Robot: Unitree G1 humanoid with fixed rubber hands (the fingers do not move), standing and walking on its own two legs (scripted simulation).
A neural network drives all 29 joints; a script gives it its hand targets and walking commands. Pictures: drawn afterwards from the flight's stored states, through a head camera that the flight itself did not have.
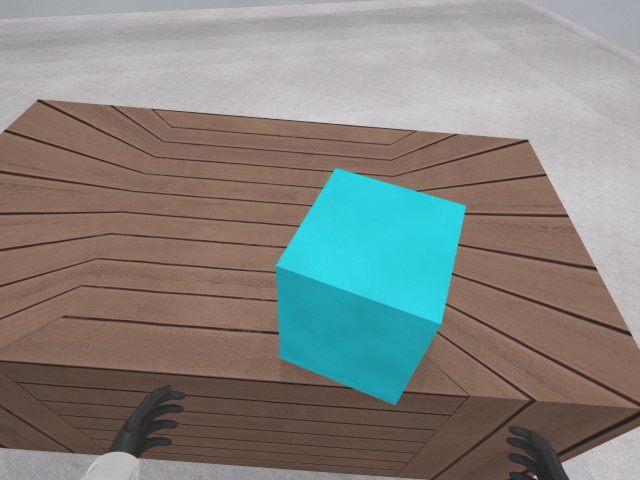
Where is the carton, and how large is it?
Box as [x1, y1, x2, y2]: [276, 168, 465, 404]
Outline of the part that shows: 336,168 276,264 280,358 395,404 440,325 465,206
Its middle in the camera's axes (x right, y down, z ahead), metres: +0.07 +0.07 +0.61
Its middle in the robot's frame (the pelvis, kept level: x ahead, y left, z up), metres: +0.42 -0.05 -0.02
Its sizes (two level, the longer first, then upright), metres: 0.210 0.200 0.250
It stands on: a pedestal, 0.61 m high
